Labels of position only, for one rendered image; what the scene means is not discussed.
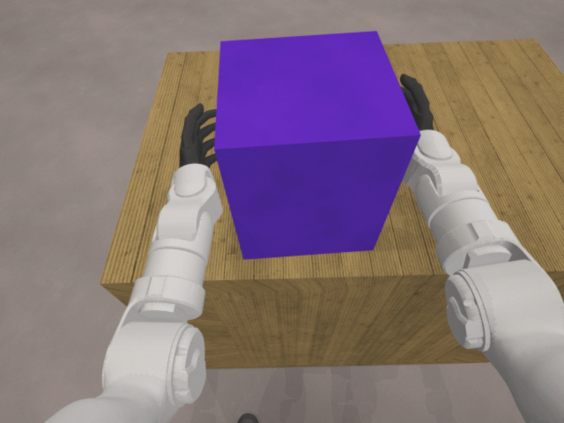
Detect robot left forearm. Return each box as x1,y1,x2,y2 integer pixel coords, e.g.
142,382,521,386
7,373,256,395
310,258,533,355
102,164,223,388

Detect right robot upper arm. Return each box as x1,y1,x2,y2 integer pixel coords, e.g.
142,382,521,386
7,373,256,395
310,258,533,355
445,259,564,423

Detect carton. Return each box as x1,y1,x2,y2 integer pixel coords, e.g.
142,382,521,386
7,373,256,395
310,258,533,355
214,31,421,260

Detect right robot hand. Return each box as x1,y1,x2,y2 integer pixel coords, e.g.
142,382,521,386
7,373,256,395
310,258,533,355
400,74,434,131

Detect robot right forearm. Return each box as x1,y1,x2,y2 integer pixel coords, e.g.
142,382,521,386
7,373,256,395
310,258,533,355
403,130,564,316

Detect pedestal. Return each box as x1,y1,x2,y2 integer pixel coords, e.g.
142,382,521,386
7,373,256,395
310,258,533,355
100,39,564,369

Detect left robot hand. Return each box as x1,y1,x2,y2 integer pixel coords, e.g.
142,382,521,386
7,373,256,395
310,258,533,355
180,103,217,168

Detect left robot upper arm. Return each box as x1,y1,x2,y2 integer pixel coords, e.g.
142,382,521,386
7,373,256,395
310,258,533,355
44,322,206,423

